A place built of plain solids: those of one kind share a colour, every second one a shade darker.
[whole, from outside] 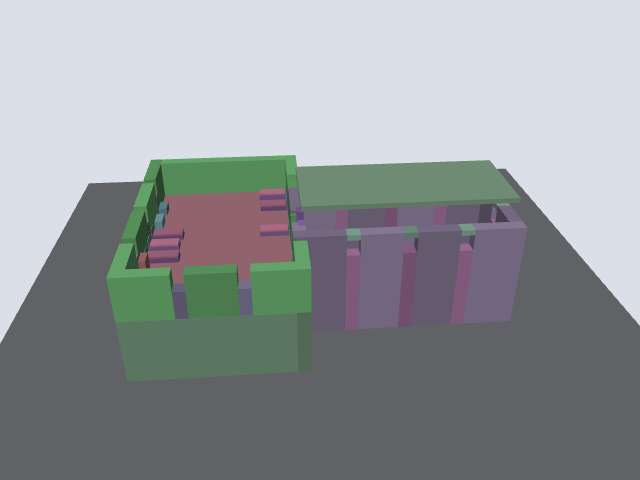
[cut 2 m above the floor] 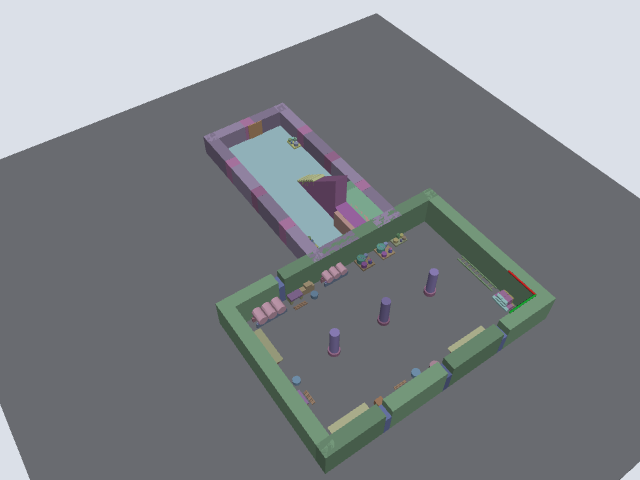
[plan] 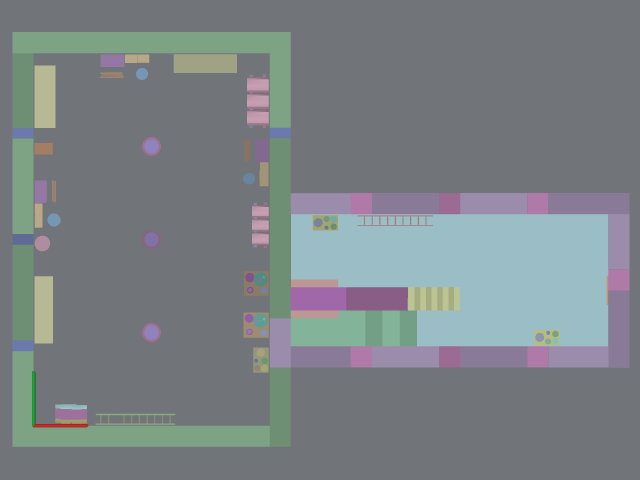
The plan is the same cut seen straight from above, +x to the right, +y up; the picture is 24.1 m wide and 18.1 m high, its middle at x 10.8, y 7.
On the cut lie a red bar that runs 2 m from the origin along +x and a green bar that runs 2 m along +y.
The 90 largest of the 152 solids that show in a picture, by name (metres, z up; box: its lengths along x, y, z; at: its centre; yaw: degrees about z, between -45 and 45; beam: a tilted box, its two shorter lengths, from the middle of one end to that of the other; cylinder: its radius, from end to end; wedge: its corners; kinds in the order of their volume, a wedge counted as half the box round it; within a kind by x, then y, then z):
{
 "wall_undercroft_1": {"box": [0.8, 3.61, 4.5], "at": [-0.4, 1.0, 1.95]},
 "wall_undercroft_2": {"box": [0.8, 3.61, 4.5], "at": [-0.4, 5.01, 1.95]},
 "wall_undercroft_3": {"box": [0.8, 3.61, 4.5], "at": [-0.4, 9.03, 1.95]},
 "wall_undercroft_4": {"box": [0.8, 3.61, 4.5], "at": [-0.4, 13.04, 1.95]},
 "wall_undercroft_5": {"box": [10.5, 0.8, 4.5], "at": [4.45, -0.4, 1.95]},
 "wall_undercroft_6": {"box": [10.5, 0.8, 4.5], "at": [4.45, 14.44, 1.95]},
 "wall_undercroft_7": {"box": [0.8, 11.63, 4.5], "at": [9.3, 5.02, 1.95]},
 "wall_undercroft_8": {"box": [0.8, 3.61, 4.5], "at": [9.3, 13.04, 1.95]},
 "wall_vestibule_1": {"box": [0.8, 1.85, 6.72], "at": [9.3, 3.12, 3.85]},
 "wall_vestibule_2": {"box": [0.8, 3.25, 6.72], "at": [9.3, 7.14, 3.85]},
 "wall_vestibule_3": {"box": [3.06, 0.8, 6.72], "at": [10.43, 2.59, 3.85]},
 "wall_vestibule_4": {"box": [3.06, 0.8, 6.72], "at": [10.43, 8.37, 3.85]},
 "wall_vestibule_5": {"box": [2.52, 0.8, 6.72], "at": [14.02, 2.59, 3.85]},
 "wall_vestibule_6": {"box": [2.52, 0.8, 6.72], "at": [14.02, 8.37, 3.85]},
 "wall_vestibule_7": {"box": [2.52, 0.8, 6.72], "at": [17.35, 2.59, 3.85]},
 "wall_vestibule_8": {"box": [2.52, 0.8, 6.72], "at": [17.35, 8.37, 3.85]},
 "wall_vestibule_9": {"box": [3.06, 0.8, 6.72], "at": [20.94, 2.59, 3.85]},
 "wall_vestibule_10": {"box": [3.06, 0.8, 6.72], "at": [20.94, 8.37, 3.85]},
 "wall_vestibule_11": {"box": [0.8, 2.89, 6.72], "at": [22.07, 3.64, 3.85]},
 "wall_vestibule_12": {"box": [0.8, 2.89, 6.72], "at": [22.07, 7.33, 3.85]},
 "wall_dorter_1": {"box": [0.8, 3.53, 2.8], "at": [-0.4, 0.97, 5.61]},
 "wall_dorter_2": {"box": [0.8, 3.46, 2.8], "at": [-0.4, 5.01, 5.61]},
 "wall_dorter_3": {"box": [0.8, 3.46, 2.8], "at": [-0.4, 9.03, 5.61]},
 "wall_dorter_4": {"box": [0.8, 3.53, 2.8], "at": [-0.4, 13.07, 5.61]},
 "wall_dorter_5": {"box": [3.17, 0.8, 2.8], "at": [0.79, -0.4, 5.61]},
 "wall_dorter_6": {"box": [2.75, 0.8, 2.8], "at": [4.45, -0.4, 5.61]},
 "wall_dorter_7": {"box": [10.5, 0.8, 2.8], "at": [4.45, 14.44, 5.61]},
 "wall_dorter_8": {"box": [3.17, 0.8, 2.8], "at": [8.11, -0.4, 5.61]},
 "wall_dorter_9": {"box": [0.8, 5.1, 2.8], "at": [9.3, 1.75, 5.61]},
 "wall_dorter_10": {"box": [0.8, 5.5, 2.8], "at": [9.3, 8.01, 5.61]},
 "wall_dorter_11": {"box": [0.8, 3.53, 2.8], "at": [9.3, 13.07, 5.61]},
 "floor_dorter_1": {"box": [8.9, 14.04, 0.4], "at": [4.45, 7.02, 4.31]},
 "wall_vestibule_under_light_1": {"box": [0.8, 0.8, 5.37], "at": [12.36, 2.59, 3.17]},
 "wall_vestibule_under_light_2": {"box": [0.8, 0.8, 5.37], "at": [12.36, 8.37, 3.17]},
 "wall_vestibule_under_light_3": {"box": [0.8, 0.8, 5.37], "at": [15.69, 2.59, 3.17]},
 "wall_vestibule_under_light_4": {"box": [0.8, 0.8, 5.37], "at": [15.69, 8.37, 3.17]},
 "wall_vestibule_under_light_5": {"box": [0.8, 0.8, 5.37], "at": [19.01, 2.59, 3.17]},
 "wall_vestibule_under_light_6": {"box": [0.8, 0.8, 5.37], "at": [19.01, 8.37, 3.17]},
 "wall_vestibule_under_light_7": {"box": [0.8, 0.8, 5.37], "at": [22.07, 5.48, 3.17]},
 "over_vestibule_1": {"box": [12.57, 5.57, 0.3], "at": [15.69, 5.48, 8.75]},
 "floor_vestibule_1": {"box": [11.97, 4.97, 0.3], "at": [15.69, 5.48, 0.64]},
 "floor_terrace_1": {"box": [2.81, 1.35, 2.1], "at": [11.1, 3.67, 1.54]},
 "floor_terrace_2": {"box": [0.65, 1.35, 1.56], "at": [12.83, 3.67, 1.27]},
 "floor_terrace_3": {"box": [0.65, 1.35, 0.99], "at": [13.48, 3.67, 0.98]},
 "floor_terrace_4": {"box": [0.65, 1.35, 0.47], "at": [14.13, 3.67, 0.72]},
 "fill_under_steps_1": {"wedge": [[11.79, 4.34, 0.49], [11.79, 4.34, 4.3], [11.79, 5.21, 0.49], [11.79, 5.21, 4.3], [16.3, 4.34, 0.49], [16.3, 4.34, 0.55], [16.3, 5.21, 0.49], [16.3, 5.21, 0.55]]},
 "mass_under_head_1": {"box": [2.1, 0.87, 3.72], "at": [10.75, 4.78, 2.35]},
 "parapet_head_1": {"box": [1.78, 0.3, 5.07], "at": [10.59, 4.19, 3.03]},
 "parapet_head_2": {"box": [1.79, 0.3, 5.02], "at": [10.59, 5.36, 3.0]},
 "bed_frame_dorter_1": {"box": [1.87, 0.85, 0.33], "at": [0.96, 6.34, 4.68]},
 "bed_frame_dorter_2": {"box": [1.98, 0.75, 0.32], "at": [1.02, 7.67, 4.67]},
 "bed_frame_dorter_3": {"box": [2.0, 0.81, 0.32], "at": [1.03, 4.93, 4.67]},
 "bed_frame_dorter_4": {"box": [1.95, 0.87, 0.38], "at": [7.9, 13.02, 4.7]},
 "bed_frame_dorter_5": {"box": [1.93, 0.85, 0.32], "at": [7.91, 7.68, 4.67]},
 "bed_frame_dorter_6": {"box": [1.87, 0.88, 0.3], "at": [7.93, 11.3, 4.66]},
 "wall_undercroft_under_light_1": {"box": [0.8, 0.4, 1.75], "at": [-0.4, 3.01, 0.57]},
 "wall_undercroft_under_light_2": {"box": [0.8, 0.4, 1.75], "at": [-0.4, 7.02, 0.57]},
 "wall_undercroft_under_light_3": {"box": [0.8, 0.4, 1.75], "at": [-0.4, 11.03, 0.57]},
 "wall_undercroft_under_light_4": {"box": [0.8, 0.4, 1.75], "at": [9.3, 11.03, 0.57]},
 "wall_dorter_under_light_1": {"box": [0.7, 0.8, 1.75], "at": [2.73, -0.4, 5.08]},
 "wall_dorter_under_light_2": {"box": [0.7, 0.8, 1.75], "at": [6.17, -0.4, 5.08]},
 "wall_wallhead_1": {"box": [0.45, 0.71, 3.0], "at": [9.47, 3.95, 5.71]},
 "wall_wallhead_2": {"box": [0.45, 0.71, 3.0], "at": [9.47, 5.61, 5.71]},
 "pier_undercroft_1": {"cylinder": 0.27, "from": [4.45, 3.51, 0.29], "to": [4.45, 3.51, 2.18]},
 "pier_undercroft_2": {"cylinder": 0.27, "from": [4.45, 7.02, 0.23], "to": [4.45, 7.02, 2.18]},
 "pier_undercroft_3": {"cylinder": 0.27, "from": [4.45, 10.53, 0.25], "to": [4.45, 10.53, 2.18]},
 "bed_pallet_dorter_1": {"box": [1.75, 0.79, 0.11], "at": [0.99, 6.34, 4.9]},
 "bed_pallet_dorter_2": {"box": [1.86, 0.69, 0.11], "at": [1.05, 7.67, 4.89]},
 "bed_pallet_dorter_3": {"box": [1.88, 0.75, 0.11], "at": [1.06, 4.93, 4.89]},
 "bed_pallet_dorter_4": {"box": [1.83, 0.81, 0.11], "at": [7.87, 13.02, 4.94]},
 "bed_pallet_dorter_5": {"box": [1.81, 0.79, 0.11], "at": [7.88, 7.68, 4.88]},
 "bed_pallet_dorter_6": {"box": [1.75, 0.82, 0.11], "at": [7.9, 11.3, 4.87]},
 "wall_vestibule_over_light_1": {"box": [0.8, 0.8, 0.35], "at": [12.36, 2.59, 7.04]},
 "wall_vestibule_over_light_2": {"box": [0.8, 0.8, 0.35], "at": [15.69, 2.59, 7.04]},
 "wall_vestibule_over_light_3": {"box": [0.8, 0.8, 0.35], "at": [19.01, 2.59, 7.04]},
 "wall_vestibule_over_light_4": {"box": [0.8, 0.8, 0.35], "at": [22.07, 5.48, 7.04]},
 "chest_dorter_1": {"box": [0.5, 1.19, 0.58], "at": [0.28, 9.36, 4.8]},
 "chest_dorter_2": {"box": [0.54, 1.07, 0.55], "at": [0.3, 11.28, 4.79]},
 "aumbry_carcase_dorter_1": {"box": [0.41, 1.02, 1.17], "at": [0.24, 3.25, 5.19]},
 "table_top_undercroft_1": {"box": [0.7, 2.54, 0.06], "at": [0.38, 4.36, 0.75]},
 "table_top_undercroft_2": {"box": [0.79, 2.36, 0.06], "at": [0.43, 12.4, 0.7]},
 "table_top_undercroft_3": {"box": [2.39, 0.72, 0.06], "at": [6.48, 13.65, 0.72]},
 "tub_stand_undercroft_1": {"box": [0.95, 0.95, 0.17], "at": [8.39, 3.79, 0.04]},
 "tub_stand_undercroft_2": {"box": [0.93, 0.93, 0.17], "at": [8.4, 5.36, 0.04]},
 "pier_undercroft_base_1": {"cylinder": 0.35, "from": [4.45, 3.51, 0.0], "to": [4.45, 3.51, 0.29]},
 "pier_undercroft_base_2": {"cylinder": 0.35, "from": [4.45, 10.53, 0.0], "to": [4.45, 10.53, 0.25]},
 "cask_undercroft_1": {"cylinder": 0.29, "from": [0.33, 6.87, 0.0], "to": [0.33, 6.87, 0.75]},
 "crate_undercroft_1": {"box": [0.7, 0.44, 0.49], "at": [0.38, 10.44, 0.2]},
 "door_leaf_far_1": {"box": [0.06, 1.1, 2.1], "at": [21.64, 5.1, 1.84]},
 "stillage_front_undercroft_1": {"box": [0.13, 2.02, 0.4], "at": [8.21, 12.23, 0.15]}
}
